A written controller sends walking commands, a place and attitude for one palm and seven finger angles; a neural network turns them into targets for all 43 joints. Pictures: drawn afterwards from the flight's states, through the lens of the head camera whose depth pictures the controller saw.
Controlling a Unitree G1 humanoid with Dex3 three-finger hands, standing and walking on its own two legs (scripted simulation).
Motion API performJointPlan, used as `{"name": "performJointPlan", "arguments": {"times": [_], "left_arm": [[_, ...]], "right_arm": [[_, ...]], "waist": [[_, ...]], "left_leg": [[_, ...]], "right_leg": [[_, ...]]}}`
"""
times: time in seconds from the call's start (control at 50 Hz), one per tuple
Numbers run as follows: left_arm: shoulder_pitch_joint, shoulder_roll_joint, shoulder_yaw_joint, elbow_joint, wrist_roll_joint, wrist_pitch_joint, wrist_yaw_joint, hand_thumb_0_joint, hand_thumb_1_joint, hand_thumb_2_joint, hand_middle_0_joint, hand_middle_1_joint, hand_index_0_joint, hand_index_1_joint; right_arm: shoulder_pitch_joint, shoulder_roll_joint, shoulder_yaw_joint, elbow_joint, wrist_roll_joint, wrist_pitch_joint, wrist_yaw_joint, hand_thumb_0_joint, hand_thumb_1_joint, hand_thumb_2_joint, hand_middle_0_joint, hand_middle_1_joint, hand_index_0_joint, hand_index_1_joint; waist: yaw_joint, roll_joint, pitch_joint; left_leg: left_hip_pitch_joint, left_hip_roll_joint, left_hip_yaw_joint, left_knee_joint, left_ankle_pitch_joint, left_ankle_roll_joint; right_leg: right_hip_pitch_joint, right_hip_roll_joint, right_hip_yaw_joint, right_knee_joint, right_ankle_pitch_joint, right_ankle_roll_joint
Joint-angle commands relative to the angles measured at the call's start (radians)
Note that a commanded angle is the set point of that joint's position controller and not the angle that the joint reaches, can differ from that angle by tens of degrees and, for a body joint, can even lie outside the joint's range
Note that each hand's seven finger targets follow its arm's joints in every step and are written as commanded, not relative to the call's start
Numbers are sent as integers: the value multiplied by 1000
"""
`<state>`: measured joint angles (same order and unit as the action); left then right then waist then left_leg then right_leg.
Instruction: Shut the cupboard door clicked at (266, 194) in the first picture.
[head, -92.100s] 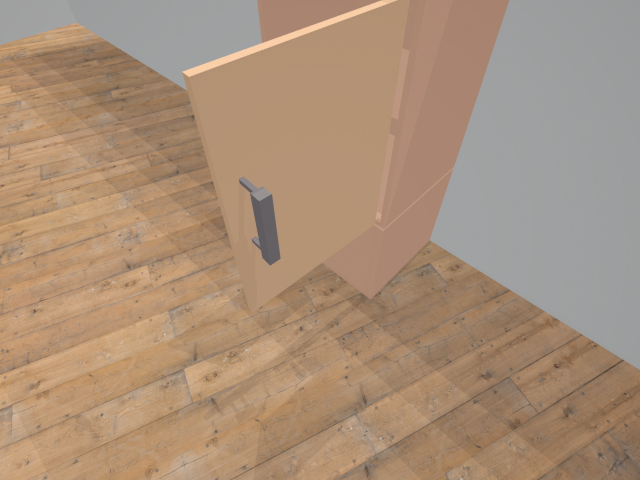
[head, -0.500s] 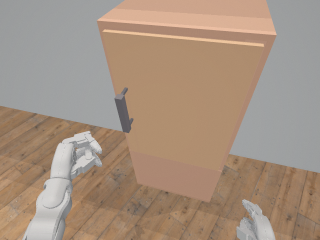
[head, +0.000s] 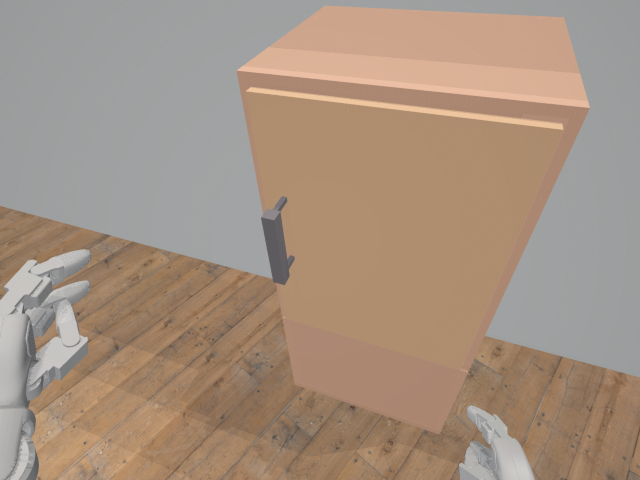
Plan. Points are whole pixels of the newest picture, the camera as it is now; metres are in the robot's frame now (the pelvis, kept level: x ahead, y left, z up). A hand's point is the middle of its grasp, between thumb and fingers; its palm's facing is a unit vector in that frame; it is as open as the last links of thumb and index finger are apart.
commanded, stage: draw the hand back to the body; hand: left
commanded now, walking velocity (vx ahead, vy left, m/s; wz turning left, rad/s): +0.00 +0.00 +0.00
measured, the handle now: (281, 241) +0.54 +0.15 -0.03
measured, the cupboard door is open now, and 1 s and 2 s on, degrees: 0 0 0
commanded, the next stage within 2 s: step back with the hand held close in 0.38 s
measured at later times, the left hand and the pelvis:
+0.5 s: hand (84, 353) +0.18 +0.25 +0.16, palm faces +0.46 -0.80 -0.39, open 7.4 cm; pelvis -0.01 -0.02 +0.00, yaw +0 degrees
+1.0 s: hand (38, 380) +0.15 +0.28 +0.15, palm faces +0.39 -0.79 -0.47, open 7.4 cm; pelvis -0.05 +0.01 -0.01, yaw +0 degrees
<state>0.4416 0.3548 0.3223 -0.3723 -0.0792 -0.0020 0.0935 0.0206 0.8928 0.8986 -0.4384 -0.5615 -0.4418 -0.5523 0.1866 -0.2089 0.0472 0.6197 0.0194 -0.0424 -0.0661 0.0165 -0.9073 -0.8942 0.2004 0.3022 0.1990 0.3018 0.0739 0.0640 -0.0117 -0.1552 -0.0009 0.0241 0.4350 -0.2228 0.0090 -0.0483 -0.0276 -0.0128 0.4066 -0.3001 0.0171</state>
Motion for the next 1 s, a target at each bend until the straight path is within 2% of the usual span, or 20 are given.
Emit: {"name": "performJointPlan", "arguments": {"times": [0.0, 0.06, 0.14, 0.18, 0.2, 0.26, 0.28, 0.36, 0.48, 0.5, 0.54, 0.56, 0.64, 0.68, 0.74, 0.84, 0.88, 0.9, 0.96, 0.98], "left_arm": [[-59, 178, 133, -237, 4, -83, 23, 0, 900, 900, -200, -300, -200, -300], [-87, 151, 100, -179, 3, -75, 21, 0, 900, 900, -200, -300, -200, -300], [-110, 175, 116, -178, 4, -86, 25, 0, 900, 900, -200, -300, -200, -300], [-115, 213, 146, -205, 6, -94, 29, 0, 900, 900, -200, -300, -200, -300], [-121, 194, 130, -224, 5, -97, 27, 0, 900, 900, -200, -300, -200, -300], [-104, 208, 146, -237, 6, -105, 32, 0, 900, 900, -200, -300, -200, -300], [-98, 227, 165, -232, 4, -105, 32, 0, 900, 900, -200, -300, -200, -300], [-89, 193, 144, -208, -1, -107, 26, 0, 900, 900, -200, -300, -200, -300], [-74, 189, 143, -181, -4, -106, 18, 0, 900, 900, -200, -300, -200, -300], [-139, 275, 215, -226, 7, -139, 25, 0, 900, 900, -200, -300, -200, -300], [-46, 218, 162, -161, 4, -157, 21, 0, 900, 900, -200, -300, -200, -300], [-28, 214, 158, -161, 4, -163, 23, 0, 900, 900, -200, -300, -200, -300], [12, 241, 189, -225, 3, -177, 33, 0, 900, 900, -200, -300, -200, -300], [17, 266, 209, -254, 2, -174, 38, 0, 900, 900, -200, -300, -200, -300], [38, 259, 207, -263, -1, -167, 43, 0, 900, 900, -200, -300, -200, -300], [71, 254, 207, -254, -5, -170, 52, 0, 900, 900, -200, -300, -200, -300], [72, 275, 227, -278, -2, -183, 55, 0, 900, 900, -200, -300, -200, -300], [80, 252, 208, -279, 0, -190, 56, 0, 900, 900, -200, -300, -200, -300], [78, 253, 226, -289, 11, -214, 61, 0, 900, 900, -200, -300, -200, -300], [80, 279, 253, -293, 16, -222, 63, 0, 900, 900, -200, -300, -200, -300]], "right_arm": [[-144, -105, -44, -167, 0, -73, -12, 0, -900, -900, 200, 300, 200, 300], [-139, -116, -51, -164, 3, -71, -13, 0, -900, -900, 200, 300, 200, 300], [-145, -118, -55, -160, 1, -77, -22, 0, -900, -900, 200, 300, 200, 300], [-153, -120, -56, -157, -1, -85, -27, 0, -900, -900, 200, 300, 200, 300], [-155, -113, -53, -160, 1, -86, -27, 0, -900, -900, 200, 300, 200, 300], [-156, -106, -50, -158, 0, -96, -27, 0, -900, -900, 200, 300, 200, 300], [-159, -109, -52, -152, -1, -100, -29, 0, -900, -900, 200, 300, 200, 300], [-155, -102, -51, -154, 1, -100, -27, 0, -900, -900, 200, 300, 200, 300], [-158, -110, -58, -151, 1, -99, -28, 0, -900, -900, 200, 300, 200, 300], [-146, -137, -67, -170, 1, -72, -23, 0, -900, -900, 200, 300, 200, 300], [-145, -119, -69, -158, -3, -44, -22, 0, -900, -900, 200, 300, 200, 300], [-140, -119, -74, -158, -1, -33, -22, 0, -900, -900, 200, 300, 200, 300], [-130, -129, -86, -181, 1, -3, -31, 0, -900, -900, 200, 300, 200, 300], [-134, -137, -88, -194, 0, 7, -38, 0, -900, -900, 200, 300, 200, 300], [-121, -137, -89, -214, 5, 27, -39, 0, -900, -900, 200, 300, 200, 300], [-114, -142, -92, -228, 6, 33, -40, 0, -900, -900, 200, 300, 200, 300], [-121, -152, -96, -231, 3, 26, -42, 0, -900, -900, 200, 300, 200, 300], [-115, -143, -90, -232, 6, 24, -40, 0, -900, -900, 200, 300, 200, 300], [-106, -151, -92, -235, 3, 7, -42, 0, -900, -900, 200, 300, 200, 300], [-106, -159, -96, -232, 0, 0, -44, 0, -900, -900, 200, 300, 200, 300]], "waist": [[-10, 10, -77], [-22, -42, -7], [-12, -49, -34], [-2, -25, -56], [-5, 6, -69], [-1, 36, -52], [4, 10, -41], [-5, 21, -7], [-3, -25, -9], [-46, -23, -1], [-52, -97, -19], [-56, -92, -33], [-59, -23, -139], [-57, -2, -158], [-58, -11, -171], [-60, -16, -132], [-60, 11, -125], [-64, 18, -114], [-66, 55, -84], [-64, 67, -87]], "left_leg": [[94, 18, -10, -46, 248, 13], [79, 21, -10, -60, 166, 19], [85, 14, -7, -61, 145, 27], [94, 11, -7, -57, 151, 29], [98, 9, -3, -56, 149, 28], [92, 7, -1, -53, 152, 24], [85, 8, -1, -49, 155, 24], [82, 11, 4, -55, 130, 21], [95, 12, 9, -53, 147, 28], [20, 32, -14, 25, 106, 43], [-9, 22, -20, 82, 100, 37], [-19, 24, -18, 92, 106, 35], [10, 49, -24, 61, 310, 32], [27, 61, -36, 48, 410, 31], [1, 79, -52, 26, 459, 32], [-107, 90, -74, -32, 256, 33], [-159, 94, -89, -67, 113, 37], [-201, 100, -103, -91, 46, 42], [-354, 118, -138, -153, -205, 63], [-387, 122, -152, -168, -254, 68]], "right_leg": [[-84, 28, -34, -38, 289, -25], [-136, 29, -30, -62, 212, -18], [-117, 23, -23, -68, 190, -16], [-104, 23, -16, -75, 199, -19], [-95, 19, -14, -68, 198, -19], [-101, 22, -14, -69, 204, -22], [-104, 23, -11, -87, 211, -20], [-125, 23, -10, -88, 178, -19], [-127, 24, -4, -103, 196, -13], [-198, -46, 63, -140, 228, -14], [-216, -95, 87, -136, 285, -25], [-217, -106, 88, -119, 303, -29], [-154, -76, 29, -6, 437, -20], [-151, -51, 13, 23, 453, -12], [-122, -28, 6, 61, 445, -8], [-122, -17, 18, 53, 294, -5], [-114, -6, 20, 49, 214, -3], [-101, -2, 15, 62, 180, -3], [-39, 20, 18, 102, 114, 2], [-16, 30, 18, 113, 112, 3]]}}
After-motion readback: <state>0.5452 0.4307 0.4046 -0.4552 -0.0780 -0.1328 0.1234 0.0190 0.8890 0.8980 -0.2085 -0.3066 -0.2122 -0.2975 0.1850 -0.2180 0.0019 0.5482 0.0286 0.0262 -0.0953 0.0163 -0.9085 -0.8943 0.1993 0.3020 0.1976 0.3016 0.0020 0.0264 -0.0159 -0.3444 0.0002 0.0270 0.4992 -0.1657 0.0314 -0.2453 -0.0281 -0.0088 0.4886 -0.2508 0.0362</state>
